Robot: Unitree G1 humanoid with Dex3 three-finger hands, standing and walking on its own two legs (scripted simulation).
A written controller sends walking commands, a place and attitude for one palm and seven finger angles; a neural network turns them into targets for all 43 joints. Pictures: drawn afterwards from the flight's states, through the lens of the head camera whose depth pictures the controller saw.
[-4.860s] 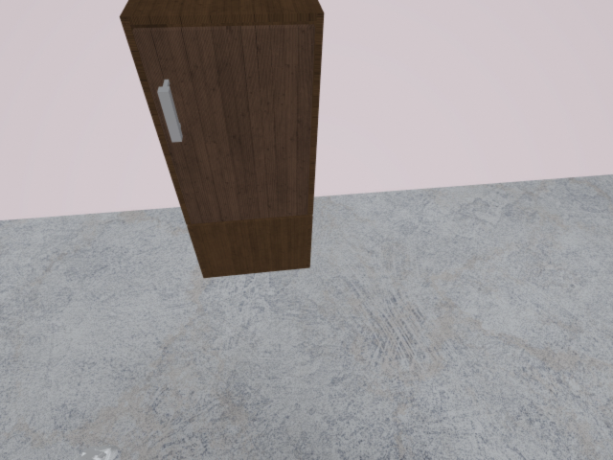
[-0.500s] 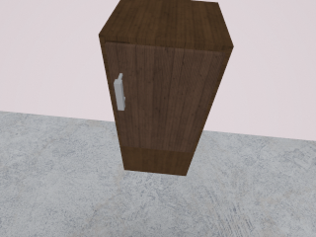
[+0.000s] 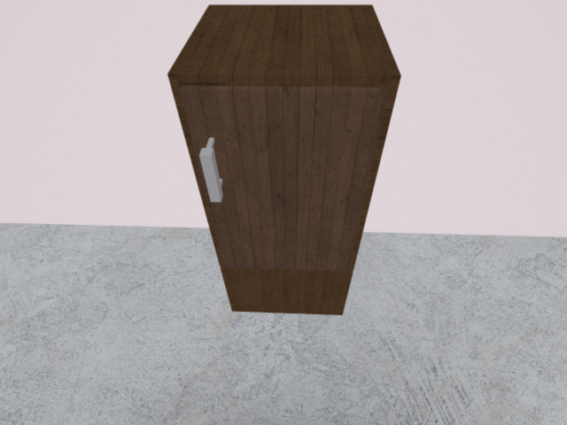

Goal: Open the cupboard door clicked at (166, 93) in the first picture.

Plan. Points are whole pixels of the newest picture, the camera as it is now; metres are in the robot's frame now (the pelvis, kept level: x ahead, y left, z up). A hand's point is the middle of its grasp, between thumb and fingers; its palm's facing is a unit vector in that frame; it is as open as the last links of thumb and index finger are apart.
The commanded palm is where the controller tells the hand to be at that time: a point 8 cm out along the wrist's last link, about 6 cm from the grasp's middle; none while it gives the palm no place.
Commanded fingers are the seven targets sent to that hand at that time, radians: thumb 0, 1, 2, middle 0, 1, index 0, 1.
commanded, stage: look again from close up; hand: left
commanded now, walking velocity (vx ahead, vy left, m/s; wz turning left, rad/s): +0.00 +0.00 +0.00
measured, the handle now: (213, 170) +0.61 +0.19 +0.00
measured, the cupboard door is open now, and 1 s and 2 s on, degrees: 0 0 0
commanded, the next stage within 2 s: shuffle to correct the standing spot in 0.18 s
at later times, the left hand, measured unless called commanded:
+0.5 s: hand out of the picture +0.03 +0.16 -0.18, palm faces +0.04 -0.98 -0.17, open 7.3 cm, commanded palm none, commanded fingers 0.00 0.90 0.90 -0.20 -0.30 -0.20 -0.30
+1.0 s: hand out of the picture +0.11 +0.20 -0.19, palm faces +0.03 -0.97 -0.24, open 7.3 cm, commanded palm none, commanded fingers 0.00 0.90 0.90 -0.20 -0.30 -0.20 -0.30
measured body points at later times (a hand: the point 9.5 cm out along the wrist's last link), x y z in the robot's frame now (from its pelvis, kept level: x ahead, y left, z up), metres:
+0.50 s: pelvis +0.03 -0.01 -0.01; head +0.05 -0.01 +0.44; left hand +0.03 +0.21 -0.17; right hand +0.03 -0.24 -0.16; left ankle -0.01 +0.11 -0.74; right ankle +0.01 -0.13 -0.74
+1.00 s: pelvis +0.08 +0.01 -0.01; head +0.12 +0.02 +0.44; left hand +0.11 +0.25 -0.17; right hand +0.12 -0.23 -0.16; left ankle +0.04 +0.11 -0.74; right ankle +0.01 -0.11 -0.72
